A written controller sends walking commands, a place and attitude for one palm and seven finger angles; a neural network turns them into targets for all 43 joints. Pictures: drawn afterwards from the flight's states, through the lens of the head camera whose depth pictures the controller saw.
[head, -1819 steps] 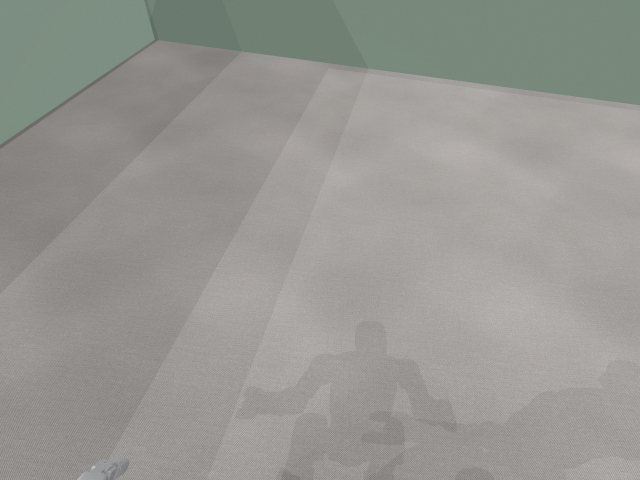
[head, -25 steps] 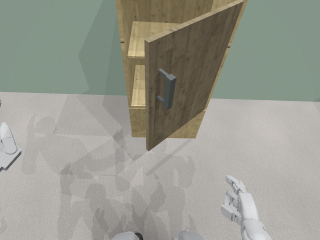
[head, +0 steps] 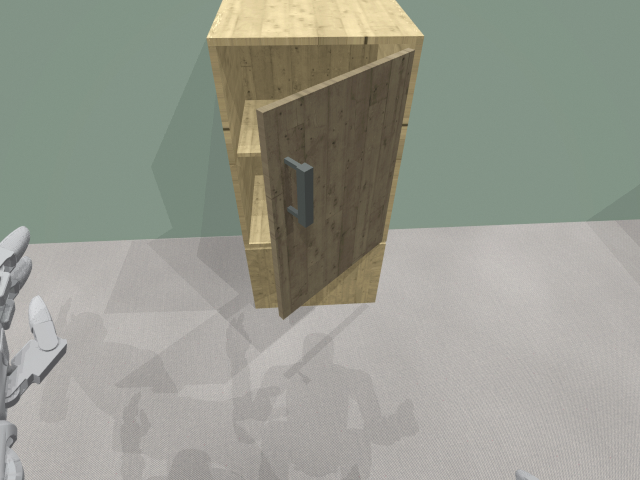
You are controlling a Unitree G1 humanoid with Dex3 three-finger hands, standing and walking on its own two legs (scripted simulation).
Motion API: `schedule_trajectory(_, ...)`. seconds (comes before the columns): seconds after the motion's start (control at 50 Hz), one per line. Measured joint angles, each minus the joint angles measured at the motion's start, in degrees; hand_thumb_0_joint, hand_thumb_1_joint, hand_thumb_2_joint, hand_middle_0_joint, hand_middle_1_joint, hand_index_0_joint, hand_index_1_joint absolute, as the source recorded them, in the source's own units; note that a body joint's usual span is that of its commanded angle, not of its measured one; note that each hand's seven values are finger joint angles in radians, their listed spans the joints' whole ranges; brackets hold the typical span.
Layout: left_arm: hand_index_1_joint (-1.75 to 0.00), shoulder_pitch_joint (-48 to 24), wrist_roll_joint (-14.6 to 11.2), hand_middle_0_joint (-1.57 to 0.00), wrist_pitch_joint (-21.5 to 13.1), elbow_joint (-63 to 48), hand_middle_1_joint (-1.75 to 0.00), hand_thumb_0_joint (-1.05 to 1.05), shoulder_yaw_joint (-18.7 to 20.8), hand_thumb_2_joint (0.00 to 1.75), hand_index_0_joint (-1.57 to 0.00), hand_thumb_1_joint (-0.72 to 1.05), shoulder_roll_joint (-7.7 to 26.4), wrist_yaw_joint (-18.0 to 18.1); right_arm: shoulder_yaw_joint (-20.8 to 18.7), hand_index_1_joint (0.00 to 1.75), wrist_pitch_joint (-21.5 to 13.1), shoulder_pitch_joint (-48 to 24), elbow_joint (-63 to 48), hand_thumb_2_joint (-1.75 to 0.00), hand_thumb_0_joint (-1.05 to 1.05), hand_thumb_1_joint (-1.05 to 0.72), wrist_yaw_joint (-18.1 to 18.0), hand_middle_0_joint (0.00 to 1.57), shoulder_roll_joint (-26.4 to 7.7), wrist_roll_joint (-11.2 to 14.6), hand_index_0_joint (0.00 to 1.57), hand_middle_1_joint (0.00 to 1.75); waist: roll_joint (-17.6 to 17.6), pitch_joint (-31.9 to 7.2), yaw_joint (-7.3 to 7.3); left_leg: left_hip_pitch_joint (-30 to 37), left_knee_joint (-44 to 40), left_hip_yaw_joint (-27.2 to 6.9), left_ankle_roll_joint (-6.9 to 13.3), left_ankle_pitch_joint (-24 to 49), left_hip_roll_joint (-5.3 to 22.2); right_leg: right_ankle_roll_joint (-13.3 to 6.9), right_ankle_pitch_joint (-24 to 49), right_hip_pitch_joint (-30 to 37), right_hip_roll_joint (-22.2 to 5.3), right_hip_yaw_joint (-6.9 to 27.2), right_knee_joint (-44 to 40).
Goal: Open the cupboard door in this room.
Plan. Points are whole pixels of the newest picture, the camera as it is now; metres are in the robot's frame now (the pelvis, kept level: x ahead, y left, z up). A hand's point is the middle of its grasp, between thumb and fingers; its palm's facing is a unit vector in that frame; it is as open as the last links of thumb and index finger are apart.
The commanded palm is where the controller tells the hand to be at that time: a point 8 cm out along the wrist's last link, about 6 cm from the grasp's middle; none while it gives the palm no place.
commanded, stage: stop stepping back and stand still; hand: left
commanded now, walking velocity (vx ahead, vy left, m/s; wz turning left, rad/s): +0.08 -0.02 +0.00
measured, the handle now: (298, 192) +0.63 +0.07 +0.02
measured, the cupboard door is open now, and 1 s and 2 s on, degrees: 41 41 41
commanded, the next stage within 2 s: let the arm hang, fingers relaxed in 0.16 s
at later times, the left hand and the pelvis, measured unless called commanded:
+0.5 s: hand out of the picture +0.10 +0.18 -0.15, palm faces +0.06 -0.98 -0.21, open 7.4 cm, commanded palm none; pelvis +0.00 +0.01 -0.02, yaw +2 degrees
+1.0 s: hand out of the picture -0.02 +0.22 -0.17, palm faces +0.05 -0.97 -0.25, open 7.3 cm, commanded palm none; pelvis -0.01 +0.03 +0.00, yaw +1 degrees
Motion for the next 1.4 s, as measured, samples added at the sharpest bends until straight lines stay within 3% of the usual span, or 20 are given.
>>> schedule_trajectory(0.06,-0.30,2.30,-0.23,-0.21,-0.86,-5.53,-0.31,0.01,1.28,0.90,-0.21,0.89,1.41,-0.04,0.20,0.30,-0.92,-0.66,-2.00,-0.90,0.01,-0.90,0.22,0.20,0.63,-0.32,0.20,0.30,-0.50,1.09,-0.39,5.04,-7.95,-0.71,0.08,2.01,-0.09,0.37,-1.99,-1.93,0.75,0.04,4.07)
schedule_trajectory(0.1,-0.30,2.73,-0.32,-0.22,-1.36,-7.69,-0.31,0.01,3.03,0.90,-0.21,0.89,3.16,0.24,0.43,0.30,-1.27,-1.98,-2.97,-0.90,0.01,-0.90,0.47,0.20,1.99,-0.40,0.20,0.30,-2.10,2.35,-0.47,4.78,-6.55,-0.17,-1.75,2.30,-0.74,1.79,-4.45,-3.95,-0.05,1.11,9.19)
schedule_trajectory(0.16,-0.30,2.42,-0.24,-0.22,-1.48,-8.03,-0.31,0.01,5.14,0.90,-0.21,0.89,5.19,0.21,1.24,0.30,-2.30,-3.44,-3.64,-0.90,0.01,-0.90,1.02,0.20,3.71,-0.80,0.20,0.30,-1.68,2.81,-0.60,4.68,-5.68,-0.24,-2.63,1.34,-0.55,3.51,-9.02,-7.05,-0.29,0.92,14.96)
schedule_trajectory(0.22,-0.30,2.37,-0.51,-0.22,-0.86,-7.38,-0.31,0.01,6.10,0.90,-0.21,0.89,5.86,0.34,2.57,0.30,-2.68,-4.60,-4.24,-0.90,0.01,-0.90,1.68,0.20,4.74,-0.40,0.20,0.30,0.01,3.24,-0.53,4.43,-4.46,-0.64,-2.93,0.61,-0.06,4.53,-4.69,-6.72,-0.76,-0.25,10.27)
schedule_trajectory(0.26,-0.30,2.64,-0.63,-0.21,-0.64,-6.07,-0.31,0.01,5.75,0.90,-0.21,0.89,5.23,0.09,3.31,0.30,-2.42,-5.44,-4.19,-0.90,0.01,-0.90,1.96,0.20,4.99,-0.09,0.20,0.30,1.68,3.75,-0.39,4.10,-2.67,-1.01,-3.36,-0.50,0.62,2.98,0.37,-5.58,-0.31,-1.07,7.47)
schedule_trajectory(0.3,-0.30,-0.80,1.43,-0.21,0.63,2.34,-0.31,0.01,0.87,0.90,-0.21,0.90,4.16,-2.84,2.56,0.30,-1.83,-6.13,-1.30,-0.90,0.01,-0.90,3.93,0.20,4.20,0.14,0.20,0.30,3.95,1.94,0.53,1.60,-0.19,-1.57,-3.08,-1.03,0.74,1.15,-0.42,-6.72,-0.29,-1.91,8.10)
schedule_trajectory(0.38,-0.30,-8.66,2.88,-0.20,9.63,28.56,-0.30,0.00,-10.49,0.90,-0.20,0.90,-2.66,-7.68,2.04,0.30,4.62,-7.85,3.79,-0.90,0.00,-0.90,5.45,0.20,2.12,-0.81,0.20,0.30,6.66,-0.44,0.89,-1.09,4.12,-2.27,-2.21,-8.02,-0.33,0.81,-2.87,-8.56,-2.01,-3.03,10.62)
schedule_trajectory(0.44,-0.30,-10.87,3.31,-0.20,13.48,45.08,-0.30,0.00,-15.83,0.90,-0.20,0.91,-7.96,-8.69,2.13,0.30,7.54,-8.24,5.40,-0.90,0.01,-0.90,5.81,0.20,2.45,-1.33,0.20,0.30,5.31,2.04,0.34,0.08,3.02,-3.13,-1.68,-8.06,-0.84,0.95,-3.38,-8.20,-2.55,-3.36,11.63)
schedule_trajectory(0.5,-0.30,-10.53,2.98,-0.20,14.85,57.23,-0.30,0.01,-19.21,0.90,-0.20,0.91,-11.44,-9.13,2.52,0.30,8.21,-7.75,7.61,-0.90,0.01,-0.91,5.70,0.20,4.00,-1.61,0.20,0.30,1.27,5.46,0.06,2.23,-0.79,-3.54,-2.46,0.99,-0.90,1.17,-3.31,-7.17,-2.38,-3.34,11.64)
schedule_trajectory(0.54,-0.30,-10.22,1.48,-0.21,14.41,62.54,-0.30,-0.02,-17.50,0.90,-0.20,0.96,-12.46,-7.71,2.96,0.30,8.04,-6.29,9.67,-0.90,0.00,-0.91,5.36,0.20,5.09,-1.75,0.20,0.30,-1.54,6.44,0.44,3.02,-1.94,-3.81,-3.44,0.72,-0.64,1.20,-2.53,-6.11,-2.06,-3.63,9.91)
schedule_trajectory(0.6,-0.30,-10.86,1.77,-0.21,13.81,68.24,-0.30,-0.05,-16.92,0.90,-0.21,1.03,-9.83,-7.75,3.08,0.30,8.58,-4.24,13.17,-0.90,0.00,-0.91,4.67,0.20,5.54,-1.81,0.20,0.30,-2.61,6.62,1.50,3.62,-3.96,-4.64,-3.88,0.84,0.17,1.02,-0.02,-4.12,-0.97,-4.50,5.12)
schedule_trajectory(0.82,-0.30,-9.98,1.85,-0.20,12.95,82.52,-0.30,-0.01,-18.81,0.90,-0.20,0.94,-8.96,-8.60,2.43,0.30,8.06,-2.24,19.93,-0.90,0.00,-0.91,3.40,0.20,4.47,-1.20,0.20,0.30,3.00,5.73,0.85,7.13,-10.15,-2.62,-2.11,4.05,-0.81,2.70,4.52,-0.79,-1.55,-2.65,-2.08)
schedule_trajectory(0.96,-0.30,-11.31,1.76,-0.20,12.31,85.00,-0.30,0.00,-19.26,0.90,-0.20,0.92,-10.21,-8.20,3.17,0.30,7.70,-1.84,22.99,-0.90,0.01,-0.91,3.59,0.20,6.44,-1.29,0.20,0.30,3.78,4.90,0.69,8.49,-12.11,-1.39,-1.46,5.18,-1.67,3.31,5.01,-0.69,-2.39,-1.47,-2.09)
schedule_trajectory(1.14,-0.30,-12.57,1.90,-0.20,12.06,85.45,-0.30,0.00,-19.51,0.90,-0.20,0.91,-12.82,-7.97,3.06,0.30,7.41,-0.37,24.89,-0.90,0.00,-0.91,3.63,0.20,8.25,-1.32,0.20,0.30,2.20,4.54,0.09,8.11,-11.91,-0.65,-1.15,5.37,-1.86,3.56,5.13,-1.60,-2.63,-0.73,-1.26)
schedule_trajectory(1.4,-0.30,-10.84,1.94,-0.20,12.09,86.17,-0.30,0.00,-19.01,0.90,-0.20,0.92,-13.66,-7.92,2.36,0.30,7.40,1.08,25.13,-0.90,0.00,-0.91,3.30,0.20,8.52,-1.35,0.20,0.30,1.70,5.15,0.09,6.43,-10.97,-0.72,-0.77,5.14,-2.04,3.88,5.26,-2.94,-2.85,-0.78,-0.94)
